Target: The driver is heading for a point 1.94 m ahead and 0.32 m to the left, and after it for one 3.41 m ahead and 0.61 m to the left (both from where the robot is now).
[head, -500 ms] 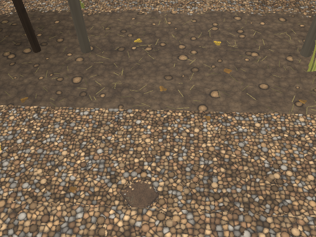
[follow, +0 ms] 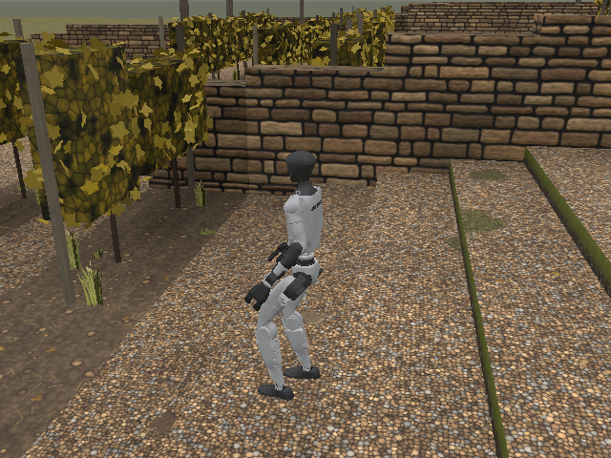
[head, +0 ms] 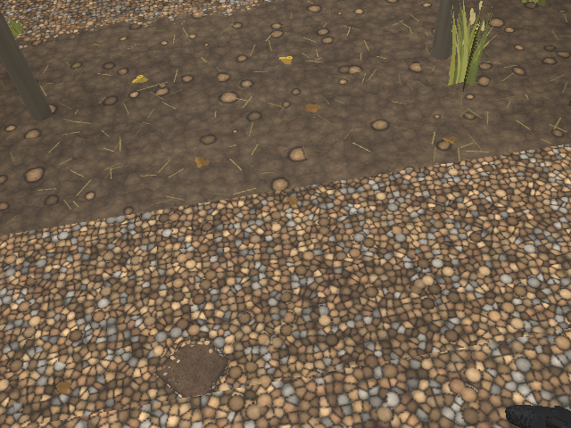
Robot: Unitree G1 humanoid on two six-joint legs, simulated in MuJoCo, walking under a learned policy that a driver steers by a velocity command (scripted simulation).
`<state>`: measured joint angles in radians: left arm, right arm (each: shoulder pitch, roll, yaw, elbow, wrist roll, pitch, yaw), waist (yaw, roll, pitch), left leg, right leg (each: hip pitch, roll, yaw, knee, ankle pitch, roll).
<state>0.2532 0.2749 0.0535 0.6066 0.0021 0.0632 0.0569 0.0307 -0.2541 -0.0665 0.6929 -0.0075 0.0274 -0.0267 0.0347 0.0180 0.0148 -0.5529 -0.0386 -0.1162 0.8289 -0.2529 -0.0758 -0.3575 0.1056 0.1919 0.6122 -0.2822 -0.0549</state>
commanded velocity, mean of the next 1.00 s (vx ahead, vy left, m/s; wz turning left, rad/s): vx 0.00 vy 0.00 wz -0.10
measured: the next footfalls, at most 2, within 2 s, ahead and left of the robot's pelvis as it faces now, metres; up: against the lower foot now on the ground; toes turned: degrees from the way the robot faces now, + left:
left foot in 0.08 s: +0.09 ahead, +0.15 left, +0.00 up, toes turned -6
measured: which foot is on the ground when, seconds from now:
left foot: up 0.00-0.06, down 0.08-1.00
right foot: down 0.00-1.00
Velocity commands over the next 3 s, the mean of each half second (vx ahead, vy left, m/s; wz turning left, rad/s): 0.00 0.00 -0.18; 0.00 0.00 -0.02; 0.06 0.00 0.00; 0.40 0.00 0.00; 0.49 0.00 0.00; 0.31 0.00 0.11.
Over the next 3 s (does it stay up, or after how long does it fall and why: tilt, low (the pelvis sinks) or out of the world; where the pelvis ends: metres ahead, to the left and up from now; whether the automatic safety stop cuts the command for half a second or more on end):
stays up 0.82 -0.15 -0.18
